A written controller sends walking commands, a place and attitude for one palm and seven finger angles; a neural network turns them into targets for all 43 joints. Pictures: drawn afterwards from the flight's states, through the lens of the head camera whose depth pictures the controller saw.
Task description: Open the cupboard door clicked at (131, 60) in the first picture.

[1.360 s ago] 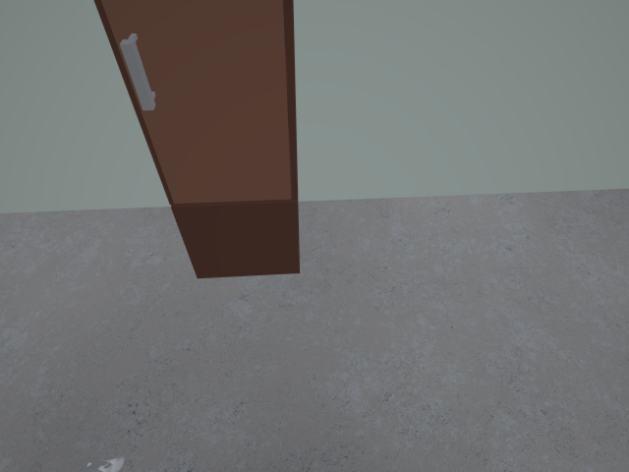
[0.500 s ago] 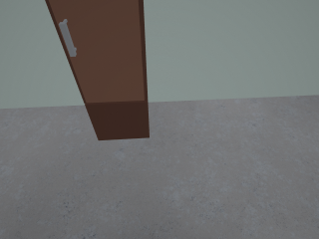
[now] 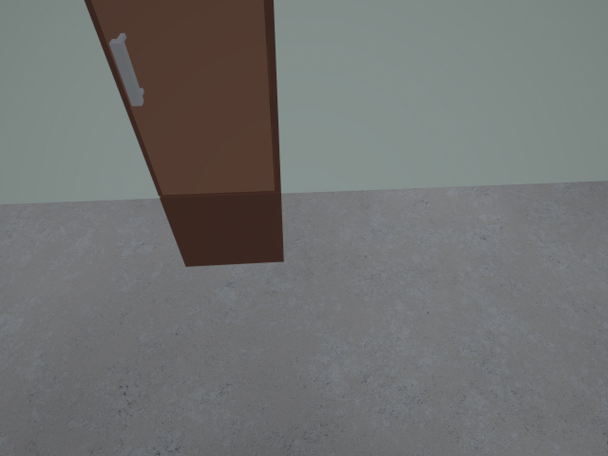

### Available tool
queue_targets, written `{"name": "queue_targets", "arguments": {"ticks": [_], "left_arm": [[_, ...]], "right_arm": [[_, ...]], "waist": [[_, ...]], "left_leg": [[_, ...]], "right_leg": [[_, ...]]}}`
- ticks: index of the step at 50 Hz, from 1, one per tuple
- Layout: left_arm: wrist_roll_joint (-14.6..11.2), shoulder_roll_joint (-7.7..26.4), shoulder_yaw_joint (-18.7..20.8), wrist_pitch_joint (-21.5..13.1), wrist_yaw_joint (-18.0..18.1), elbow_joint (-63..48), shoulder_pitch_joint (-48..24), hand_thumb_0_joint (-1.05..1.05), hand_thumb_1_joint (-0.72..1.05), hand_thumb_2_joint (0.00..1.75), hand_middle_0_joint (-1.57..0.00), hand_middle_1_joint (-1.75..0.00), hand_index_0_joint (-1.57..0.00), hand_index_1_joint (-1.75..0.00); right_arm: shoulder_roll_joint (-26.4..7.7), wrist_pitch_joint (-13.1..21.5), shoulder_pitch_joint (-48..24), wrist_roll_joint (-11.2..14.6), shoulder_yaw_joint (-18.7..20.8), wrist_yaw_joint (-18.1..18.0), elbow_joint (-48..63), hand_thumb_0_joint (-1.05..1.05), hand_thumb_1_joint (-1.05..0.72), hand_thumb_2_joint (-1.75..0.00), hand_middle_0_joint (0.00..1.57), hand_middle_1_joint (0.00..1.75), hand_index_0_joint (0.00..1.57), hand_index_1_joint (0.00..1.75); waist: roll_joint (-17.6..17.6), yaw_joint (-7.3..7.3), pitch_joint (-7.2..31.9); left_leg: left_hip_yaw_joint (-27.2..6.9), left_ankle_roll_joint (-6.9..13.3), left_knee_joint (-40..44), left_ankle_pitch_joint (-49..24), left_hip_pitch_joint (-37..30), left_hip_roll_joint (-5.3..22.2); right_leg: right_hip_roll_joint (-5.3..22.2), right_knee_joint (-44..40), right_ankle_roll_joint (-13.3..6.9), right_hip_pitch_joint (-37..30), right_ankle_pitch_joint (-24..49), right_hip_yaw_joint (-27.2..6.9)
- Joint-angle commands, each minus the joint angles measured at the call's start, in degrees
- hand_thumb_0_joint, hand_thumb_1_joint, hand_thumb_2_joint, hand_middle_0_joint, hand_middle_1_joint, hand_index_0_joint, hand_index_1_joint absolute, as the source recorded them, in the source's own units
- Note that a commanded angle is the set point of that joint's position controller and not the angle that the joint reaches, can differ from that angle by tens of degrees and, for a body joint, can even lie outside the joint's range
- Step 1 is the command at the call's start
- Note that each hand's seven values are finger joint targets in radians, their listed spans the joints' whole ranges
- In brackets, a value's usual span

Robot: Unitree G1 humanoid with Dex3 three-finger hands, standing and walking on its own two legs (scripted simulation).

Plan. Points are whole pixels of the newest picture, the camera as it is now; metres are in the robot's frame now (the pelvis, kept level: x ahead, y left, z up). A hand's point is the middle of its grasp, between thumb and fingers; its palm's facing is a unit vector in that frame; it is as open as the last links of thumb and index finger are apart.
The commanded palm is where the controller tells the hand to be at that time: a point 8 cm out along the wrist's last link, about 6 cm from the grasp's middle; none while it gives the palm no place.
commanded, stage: look at it before walking up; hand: left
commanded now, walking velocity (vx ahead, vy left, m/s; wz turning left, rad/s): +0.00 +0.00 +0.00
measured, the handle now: (130, 70) +0.88 +0.47 +0.07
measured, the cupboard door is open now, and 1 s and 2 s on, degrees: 0 0 0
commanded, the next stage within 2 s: turn to face it in 0.18 s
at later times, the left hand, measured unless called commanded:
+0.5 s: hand out of the picture +0.08 +0.25 -0.15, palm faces -0.01 -0.94 -0.34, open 7.4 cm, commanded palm none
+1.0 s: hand out of the picture -0.02 +0.29 -0.20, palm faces +0.17 -0.96 -0.20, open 7.4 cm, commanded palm none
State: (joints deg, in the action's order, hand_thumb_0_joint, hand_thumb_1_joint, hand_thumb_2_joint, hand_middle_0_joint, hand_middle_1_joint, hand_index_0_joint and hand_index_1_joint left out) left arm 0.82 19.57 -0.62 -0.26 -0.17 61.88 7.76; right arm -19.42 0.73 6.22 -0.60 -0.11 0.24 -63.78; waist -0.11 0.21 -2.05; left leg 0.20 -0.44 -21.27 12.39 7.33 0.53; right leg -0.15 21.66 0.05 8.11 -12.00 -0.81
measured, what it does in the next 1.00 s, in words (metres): steps to the left: left foot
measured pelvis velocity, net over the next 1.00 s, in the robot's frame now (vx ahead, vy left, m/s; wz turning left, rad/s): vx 0.05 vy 0.10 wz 0.14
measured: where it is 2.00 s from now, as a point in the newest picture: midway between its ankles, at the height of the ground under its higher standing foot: (246, 422)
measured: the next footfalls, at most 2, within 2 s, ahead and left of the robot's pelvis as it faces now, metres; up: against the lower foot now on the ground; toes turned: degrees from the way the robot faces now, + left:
left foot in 0.90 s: +0.08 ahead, +0.18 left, +0.00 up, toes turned +15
right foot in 1.50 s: +0.38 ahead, +0.07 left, +0.00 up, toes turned +1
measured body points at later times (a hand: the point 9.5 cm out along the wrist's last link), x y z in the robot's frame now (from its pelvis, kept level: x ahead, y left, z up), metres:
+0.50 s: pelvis +0.00 +0.00 +0.00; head +0.01 +0.00 +0.45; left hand +0.08 +0.30 -0.13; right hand +0.10 -0.29 -0.13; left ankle -0.01 +0.12 -0.75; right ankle +0.00 -0.12 -0.75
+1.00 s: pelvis +0.05 +0.10 -0.02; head +0.05 +0.12 +0.43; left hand -0.03 +0.34 -0.18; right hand +0.09 -0.15 -0.16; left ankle +0.04 +0.17 -0.75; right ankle +0.01 -0.06 -0.68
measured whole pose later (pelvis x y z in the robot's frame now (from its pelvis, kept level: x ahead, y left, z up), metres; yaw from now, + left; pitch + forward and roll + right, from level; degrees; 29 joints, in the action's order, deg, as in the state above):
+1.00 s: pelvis +0.05 +0.10 -0.02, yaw +8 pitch -1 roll -1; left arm 1.8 13.6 2.8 2.0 -0.1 62.9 21.2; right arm -10.7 1.6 18.5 -1.4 1.8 0.7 -59.3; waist -2.1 0.5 -1.4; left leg 7.7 3.6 -34.4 19.0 14.9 1.2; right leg 6.1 60.4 0.4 21.1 -27.3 3.4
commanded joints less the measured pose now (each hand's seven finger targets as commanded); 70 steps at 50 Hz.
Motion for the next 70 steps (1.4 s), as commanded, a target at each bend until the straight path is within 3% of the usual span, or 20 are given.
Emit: {"name": "queue_targets", "arguments": {"ticks": [1,18,28,31,33,34,36,39,41,43,44,45,46,47,49,52,59,66,68,70], "left_arm": [[-0.3,11.8,2.5,-1.5,0.9,-3.4,-2.1,0.0,0.9,0.9,-0.2,-0.3,-0.2,-0.3],[-0.2,12.1,2.7,-1.4,1.0,-3.6,-2.1,0.0,0.9,0.9,-0.2,-0.3,-0.2,-0.3],[-0.2,7.0,2.1,0.3,1.7,-4.4,0.9,0.0,0.9,0.9,-0.2,-0.3,-0.2,-0.3],[0.1,7.5,2.9,0.7,1.5,-3.9,4.7,0.0,0.9,0.9,-0.2,-0.3,-0.2,-0.3],[0.6,9.6,4.4,0.7,1.5,-4.7,8.7,0.0,0.9,0.9,-0.2,-0.3,-0.2,-0.3],[0.7,9.6,4.8,0.2,1.6,-4.9,9.8,0.0,0.9,0.9,-0.2,-0.3,-0.2,-0.3],[1.0,9.0,5.3,-1.1,1.5,-5.7,8.5,0.0,0.9,0.9,-0.2,-0.3,-0.2,-0.3],[1.2,7.9,5.6,-1.8,1.3,-5.6,8.9,0.0,0.9,0.9,-0.2,-0.3,-0.2,-0.3],[1.0,7.3,5.8,-1.6,1.1,-5.1,9.1,0.0,0.9,0.9,-0.2,-0.3,-0.2,-0.3],[0.9,5.8,5.6,-1.0,0.9,-5.0,8.5,0.0,0.9,0.9,-0.2,-0.3,-0.2,-0.3],[0.8,2.7,5.0,-0.5,0.6,-5.5,8.7,0.0,0.9,0.9,-0.2,-0.3,-0.2,-0.3],[0.3,-2.3,4.2,-0.1,0.2,-7.6,7.9,0.0,0.9,0.9,-0.2,-0.3,-0.2,-0.3],[0.5,-3.2,3.6,-0.5,0.5,-9.6,4.2,0.0,0.9,0.9,-0.2,-0.3,-0.2,-0.3],[0.7,-3.3,3.7,-0.8,0.5,-9.3,2.9,0.0,0.9,0.9,-0.2,-0.3,-0.2,-0.3],[0.9,-3.7,4.0,-1.3,-0.3,-6.2,5.5,0.0,0.9,0.9,-0.2,-0.3,-0.2,-0.3],[0.9,-5.7,3.7,-0.9,-0.5,-3.4,10.7,0.0,0.9,0.9,-0.2,-0.3,-0.2,-0.3],[0.9,-6.9,4.0,-0.2,-0.1,-4.8,4.8,0.0,0.9,0.9,-0.2,-0.3,-0.2,-0.3],[0.6,-8.9,4.0,-0.8,-0.3,-7.6,-4.5,0.0,0.9,0.9,-0.2,-0.3,-0.2,-0.3],[0.5,-9.5,3.9,-1.2,-0.4,-8.4,-5.5,0.0,0.9,0.9,-0.2,-0.3,-0.2,-0.3],[0.5,-9.2,3.8,-1.5,-0.1,-7.7,-2.1,0.0,0.9,0.9,-0.2,-0.3,-0.2,-0.3]], "right_arm": [[-11.9,1.2,-2.8,0.2,2.0,-1.1,3.6,0.0,-0.9,-0.9,0.2,0.3,0.2,0.3],[-12.2,1.1,-3.4,0.2,2.0,-1.0,3.9,0.0,-0.9,-0.9,0.2,0.3,0.2,0.3],[-6.1,-0.7,-0.2,0.0,1.4,-0.7,4.8,0.0,-0.9,-0.9,0.2,0.3,0.2,0.3],[-3.8,-1.6,1.9,-0.5,1.0,-0.4,5.1,0.0,-0.9,-0.9,0.2,0.3,0.2,0.3],[-3.7,-2.0,1.0,-0.7,1.8,-0.2,7.1,0.0,-0.9,-0.9,0.2,0.3,0.2,0.3],[-4.1,-1.8,0.5,-0.7,2.4,0.1,7.9,0.0,-0.9,-0.9,0.2,0.3,0.2,0.3],[-2.4,-1.3,1.9,-0.5,2.8,1.0,8.8,0.0,-0.9,-0.9,0.2,0.3,0.2,0.3],[0.5,-1.0,2.7,-0.2,2.7,1.9,9.8,0.0,-0.9,-0.9,0.2,0.3,0.2,0.3],[2.0,-0.8,6.4,-0.2,2.7,2.0,9.1,0.0,-0.9,-0.9,0.2,0.3,0.2,0.3],[1.7,-0.5,14.2,-0.2,3.1,1.7,6.8,0.0,-0.9,-0.9,0.2,0.3,0.2,0.3],[-1.2,-0.1,20.3,-0.4,4.0,1.1,5.1,0.0,-0.9,-0.9,0.2,0.3,0.2,0.3],[-6.9,0.5,26.3,-1.3,5.4,0.5,3.9,0.0,-0.9,-0.9,0.2,0.3,0.2,0.3],[-7.2,0.6,27.9,-1.0,5.2,-0.1,3.2,0.0,-0.9,-0.9,0.2,0.3,0.2,0.3],[-5.2,0.8,25.2,-0.8,4.8,-0.6,3.5,0.0,-0.9,-0.9,0.2,0.3,0.2,0.3],[0.2,1.9,19.1,-0.7,3.1,-1.1,4.6,0.0,-0.9,-0.9,0.2,0.3,0.2,0.3],[3.3,3.4,18.3,-0.2,2.3,-1.6,3.2,0.0,-0.9,-0.9,0.2,0.3,0.2,0.3],[6.2,4.2,24.8,0.0,2.4,-2.4,-0.9,0.0,-0.9,-0.9,0.2,0.3,0.2,0.3],[7.9,4.2,29.9,-0.6,2.1,-3.1,-3.8,0.0,-0.9,-0.9,0.2,0.3,0.2,0.3],[7.7,4.1,30.2,-0.7,2.0,-3.2,-4.3,0.0,-0.9,-0.9,0.2,0.3,0.2,0.3],[6.4,3.9,29.4,-0.6,2.1,-3.4,-4.4,0.0,-0.9,-0.9,0.2,0.3,0.2,0.3]], "waist": [[0.1,-0.15,4.5],[0.5,0.05,4.7],[-0.1,0.24,3.8],[-5.5,1.38,3.0],[-12.6,3.87,-1.1],[-10.0,4.0,-3.2],[-6.0,2.15,-3.3],[-8.4,1.63,-3.1],[-9.0,0.08,-3.2],[-5.0,-3.09,-2.3],[4.5,-5.28,-1.3],[21.2,-7.12,-1.4],[17.2,-7.15,-2.2],[11.1,-5.88,-2.7],[4.4,-2.77,-4.4],[4.5,-0.37,-2.0],[2.5,-1.22,-5.1],[4.0,-3.81,-9.1],[4.3,-3.38,-9.5],[5.5,-1.56,-6.9]], "left_leg": [[-5.1,2.0,3.1,-10.6,-1.6,6.5],[-5.4,2.0,3.0,-13.9,-1.9,6.5],[-6.1,1.3,-1.4,-13.3,2.7,5.4],[-2.9,0.5,-8.0,3.6,10.3,1.3],[-0.4,0.2,-21.8,16.1,20.0,0.2],[-1.3,0.4,-28.3,16.9,22.9,1.8],[-1.1,0.2,-31.7,14.0,24.3,3.6],[1.3,-0.2,-23.2,13.1,18.8,4.5],[5.6,-0.1,-16.1,8.4,9.9,2.3],[8.9,-0.2,-8.9,5.3,-3.3,0.3],[1.9,0.9,-3.7,12.6,-8.4,4.1],[-21.1,6.5,8.5,24.4,-8.9,18.1],[-28.9,11.1,14.1,27.7,-5.1,22.4],[-29.9,12.8,13.7,28.0,-3.1,22.9],[-19.4,11.1,13.0,18.2,1.4,17.9],[-9.0,10.4,12.0,-0.7,0.1,13.4],[-5.4,10.6,12.1,-16.7,-7.9,13.6],[-2.2,8.9,9.2,-30.0,-11.4,13.2],[-0.5,8.4,7.2,-38.5,-12.0,12.8],[1.1,7.5,1.3,-54.7,-11.7,12.7]], "right_leg": [[7.1,-2.9,-1.8,-0.4,10.8,-5.4],[7.4,-2.3,-1.5,-1.9,13.2,-4.4],[8.2,1.4,-0.5,0.1,10.5,-2.9],[12.8,-4.4,-2.9,-2.2,-8.5,-8.9],[21.4,-11.8,-9.1,-2.6,-19.9,-19.4],[24.1,-12.9,-11.2,-1.7,-20.1,-21.2],[23.5,-11.1,-11.2,-2.7,-13.4,-15.2],[22.1,-9.0,-8.7,0.5,-9.3,-7.5],[19.5,-7.1,-6.5,6.7,-10.7,-2.5],[15.1,-0.9,-3.6,15.4,-16.6,3.1],[10.9,10.9,-1.5,20.5,-18.8,6.9],[2.5,31.1,1.6,29.7,-24.8,12.6],[3.2,41.5,-0.1,33.3,-24.8,5.8],[5.5,47.8,-1.1,34.7,-20.5,3.2],[8.3,48.1,-0.9,32.0,-10.7,2.5],[8.1,43.6,0.4,27.1,-4.9,3.8],[7.9,36.6,2.0,33.3,0.1,4.4],[5.6,25.9,-0.3,32.4,0.0,7.0],[3.8,21.8,-1.6,29.7,-1.1,8.6],[0.3,18.3,-3.4,21.3,-3.5,10.6]]}}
